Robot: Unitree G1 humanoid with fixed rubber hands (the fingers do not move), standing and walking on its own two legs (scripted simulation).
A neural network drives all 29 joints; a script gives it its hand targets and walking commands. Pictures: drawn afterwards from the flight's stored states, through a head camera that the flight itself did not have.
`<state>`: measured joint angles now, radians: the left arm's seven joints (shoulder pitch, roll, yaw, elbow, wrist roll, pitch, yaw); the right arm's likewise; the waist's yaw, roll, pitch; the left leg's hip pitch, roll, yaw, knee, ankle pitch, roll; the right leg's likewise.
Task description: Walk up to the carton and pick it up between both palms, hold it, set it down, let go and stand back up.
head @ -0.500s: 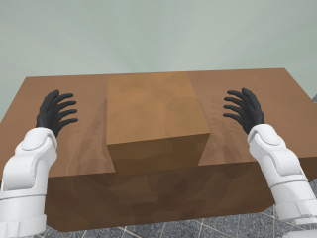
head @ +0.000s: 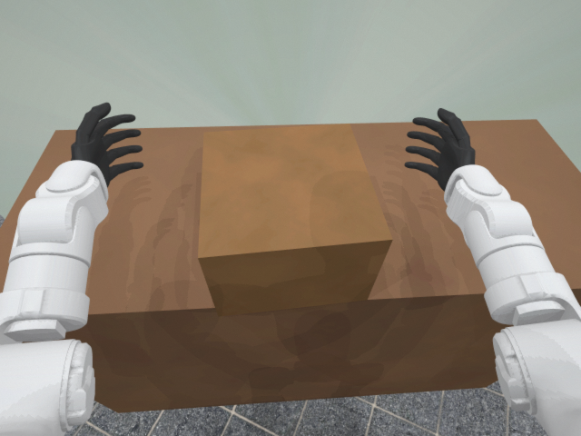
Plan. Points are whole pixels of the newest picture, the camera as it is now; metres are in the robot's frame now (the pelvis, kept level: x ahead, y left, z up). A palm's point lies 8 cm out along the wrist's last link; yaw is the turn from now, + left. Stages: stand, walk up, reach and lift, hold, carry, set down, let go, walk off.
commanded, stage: reach and lift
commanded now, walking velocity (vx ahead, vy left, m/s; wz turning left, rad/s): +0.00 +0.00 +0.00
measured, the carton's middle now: (286, 216) +0.45 +0.03 +0.02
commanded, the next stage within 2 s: none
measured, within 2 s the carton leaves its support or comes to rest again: neither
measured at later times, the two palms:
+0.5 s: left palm (134, 228) +0.40 +0.25 +0.05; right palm (414, 219) +0.43 -0.17 +0.05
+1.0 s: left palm (160, 239) +0.40 +0.21 +0.03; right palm (395, 226) +0.43 -0.14 +0.04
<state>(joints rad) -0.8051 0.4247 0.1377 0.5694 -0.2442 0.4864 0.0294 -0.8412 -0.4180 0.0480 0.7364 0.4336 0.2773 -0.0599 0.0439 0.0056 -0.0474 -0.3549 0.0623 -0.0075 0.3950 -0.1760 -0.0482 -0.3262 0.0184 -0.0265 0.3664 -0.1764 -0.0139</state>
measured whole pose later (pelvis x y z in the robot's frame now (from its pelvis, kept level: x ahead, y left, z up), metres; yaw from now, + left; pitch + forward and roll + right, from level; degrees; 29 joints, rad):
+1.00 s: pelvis -0.02 +0.00 -0.03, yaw +0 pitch +22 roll -1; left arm -0.87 0.20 0.01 1.26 -0.25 -0.30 0.08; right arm -0.89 -0.21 0.07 1.24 0.30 -0.22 -0.06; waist 0.06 0.00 -0.25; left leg -0.79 0.07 -0.03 0.64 -0.23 -0.05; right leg -0.75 0.02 -0.04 0.60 -0.23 -0.02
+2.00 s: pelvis +0.01 +0.02 +0.00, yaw +0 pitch +13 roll -1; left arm -0.73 0.05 0.35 1.22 0.04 -0.42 0.10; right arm -0.70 -0.05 -0.34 1.06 -0.23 -0.31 -0.03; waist 0.03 0.04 -0.13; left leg -0.45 0.04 0.00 0.42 -0.19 -0.02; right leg -0.42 0.00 -0.01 0.38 -0.18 0.01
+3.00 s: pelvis -0.01 +0.01 +0.00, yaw +1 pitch +15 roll -1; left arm -0.69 0.06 0.28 1.23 0.02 -0.49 0.11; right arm -0.68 -0.07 -0.24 1.20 -0.18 -0.49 -0.11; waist 0.03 -0.03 -0.21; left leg -0.53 0.05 -0.03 0.41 -0.14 -0.04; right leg -0.48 0.01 -0.05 0.36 -0.14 -0.01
